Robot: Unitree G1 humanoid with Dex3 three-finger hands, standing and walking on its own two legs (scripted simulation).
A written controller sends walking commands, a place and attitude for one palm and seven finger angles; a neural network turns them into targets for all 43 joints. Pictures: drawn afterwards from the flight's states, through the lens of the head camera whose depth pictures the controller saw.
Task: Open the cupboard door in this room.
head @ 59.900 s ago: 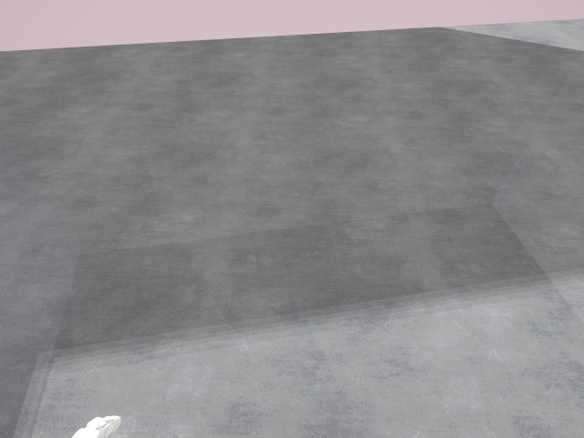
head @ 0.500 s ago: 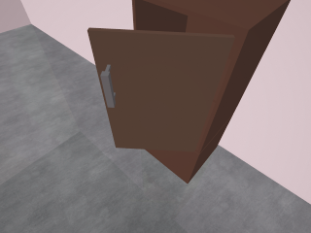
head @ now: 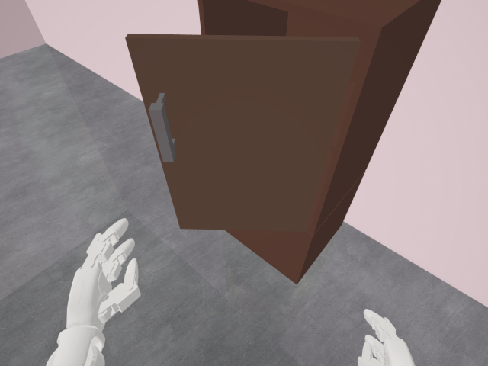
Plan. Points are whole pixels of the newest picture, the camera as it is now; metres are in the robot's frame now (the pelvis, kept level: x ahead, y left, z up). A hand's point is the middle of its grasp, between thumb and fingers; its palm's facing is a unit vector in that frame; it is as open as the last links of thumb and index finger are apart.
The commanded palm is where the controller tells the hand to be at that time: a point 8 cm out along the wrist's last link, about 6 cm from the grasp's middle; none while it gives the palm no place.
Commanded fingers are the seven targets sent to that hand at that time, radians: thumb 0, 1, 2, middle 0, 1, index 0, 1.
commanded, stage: raise the hand with hooked fingers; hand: left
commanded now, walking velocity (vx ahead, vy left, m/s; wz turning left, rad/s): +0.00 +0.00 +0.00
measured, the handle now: (165, 128) +0.55 +0.18 +0.10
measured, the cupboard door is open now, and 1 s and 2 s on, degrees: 39 39 39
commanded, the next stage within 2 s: move the hooked fingers beside the handle in 1.84 s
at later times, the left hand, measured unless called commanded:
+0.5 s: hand (123, 306) +0.21 +0.19 +0.02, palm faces -0.08 -1.00 -0.04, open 10.6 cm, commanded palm +0.17 +0.26 +0.03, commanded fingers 0.00 -0.01 0.51 -0.27 -0.88 -0.27 -0.88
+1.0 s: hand (58, 263) +0.25 +0.27 +0.09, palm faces +0.05 -1.00 -0.05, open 13.4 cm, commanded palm +0.22 +0.32 +0.09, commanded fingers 0.00 -0.50 0.30 -0.30 -1.20 -0.30 -1.20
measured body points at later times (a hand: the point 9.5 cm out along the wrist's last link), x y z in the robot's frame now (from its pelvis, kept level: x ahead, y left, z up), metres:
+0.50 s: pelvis -0.03 -0.04 -0.03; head +0.02 -0.04 +0.41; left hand +0.21 +0.25 +0.03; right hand +0.13 -0.26 -0.12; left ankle +0.02 +0.10 -0.71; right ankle -0.03 -0.11 -0.71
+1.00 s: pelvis -0.01 +0.02 -0.01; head +0.01 +0.03 +0.44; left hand +0.24 +0.33 +0.09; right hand +0.17 -0.22 -0.07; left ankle +0.02 +0.10 -0.71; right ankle -0.03 -0.11 -0.71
